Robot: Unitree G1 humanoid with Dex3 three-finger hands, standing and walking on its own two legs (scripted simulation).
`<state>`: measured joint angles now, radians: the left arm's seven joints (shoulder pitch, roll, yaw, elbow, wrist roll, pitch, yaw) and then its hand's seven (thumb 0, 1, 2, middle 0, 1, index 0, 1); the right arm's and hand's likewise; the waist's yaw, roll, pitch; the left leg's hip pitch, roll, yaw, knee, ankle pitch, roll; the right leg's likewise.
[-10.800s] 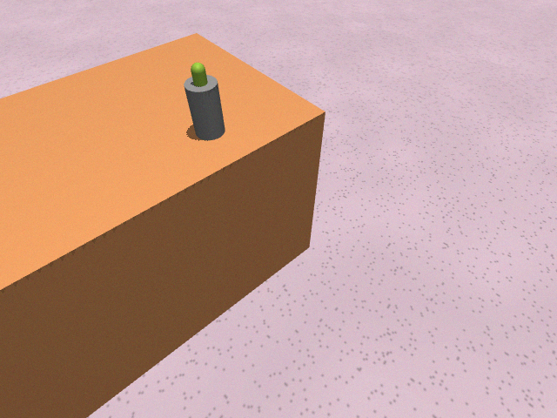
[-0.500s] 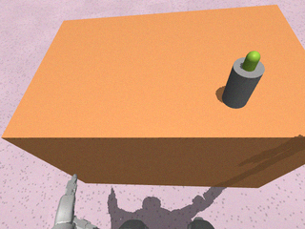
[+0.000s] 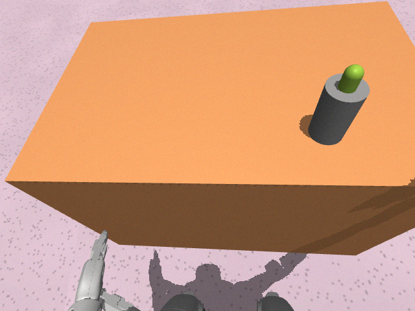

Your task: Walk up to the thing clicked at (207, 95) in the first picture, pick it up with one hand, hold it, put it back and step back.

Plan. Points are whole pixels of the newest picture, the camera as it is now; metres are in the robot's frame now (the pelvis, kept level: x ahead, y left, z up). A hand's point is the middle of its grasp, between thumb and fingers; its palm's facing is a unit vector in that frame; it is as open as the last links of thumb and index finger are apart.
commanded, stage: go down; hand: right
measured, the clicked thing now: (338, 104) +0.51 -0.21 +0.06
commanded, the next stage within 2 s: approach in 0.56 s
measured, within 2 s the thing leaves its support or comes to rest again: neither
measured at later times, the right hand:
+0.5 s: hand out of the picture +0.40 -0.40 +0.15, palm faces +0.24 +0.97 +0.01, open 17.7 cm
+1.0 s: hand out of the picture +0.43 -0.35 +0.10, palm faces +0.14 +0.99 +0.03, open 17.6 cm
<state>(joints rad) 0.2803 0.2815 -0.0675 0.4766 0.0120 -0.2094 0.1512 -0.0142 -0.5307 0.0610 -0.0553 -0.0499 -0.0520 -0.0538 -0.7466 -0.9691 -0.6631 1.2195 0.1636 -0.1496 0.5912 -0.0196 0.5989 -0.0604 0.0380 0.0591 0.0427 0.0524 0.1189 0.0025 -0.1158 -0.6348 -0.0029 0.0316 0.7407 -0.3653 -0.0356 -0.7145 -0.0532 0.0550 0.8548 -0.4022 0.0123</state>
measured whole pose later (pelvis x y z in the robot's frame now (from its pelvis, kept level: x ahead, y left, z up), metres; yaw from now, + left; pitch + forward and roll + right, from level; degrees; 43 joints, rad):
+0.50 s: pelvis +0.00 +0.00 +0.00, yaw +0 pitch +15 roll +4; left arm 0.29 0.28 -0.07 0.46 0.01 -0.20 0.15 -0.01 -0.53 0.06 -0.06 -0.05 -0.05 -0.05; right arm -0.73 -0.97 -0.68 1.22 0.16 -0.15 0.59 -0.02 0.59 -0.06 0.04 0.06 0.04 0.05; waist 0.12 0.00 -0.12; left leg -0.66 0.00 0.03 0.76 -0.37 -0.04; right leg -0.74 -0.05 0.06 0.87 -0.41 0.01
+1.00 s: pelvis +0.00 +0.00 -0.01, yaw +0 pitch +18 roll +4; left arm 0.29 0.27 -0.07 0.39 0.03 -0.21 0.12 -0.01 -0.54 0.06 -0.06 -0.05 -0.05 -0.06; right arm -0.79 -0.85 -0.55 1.26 0.17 -0.19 0.54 -0.02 0.57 -0.06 0.05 0.05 0.05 0.05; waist 0.14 0.00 -0.13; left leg -0.73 0.00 0.03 0.82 -0.39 -0.04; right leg -0.81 -0.05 0.06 0.93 -0.43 0.01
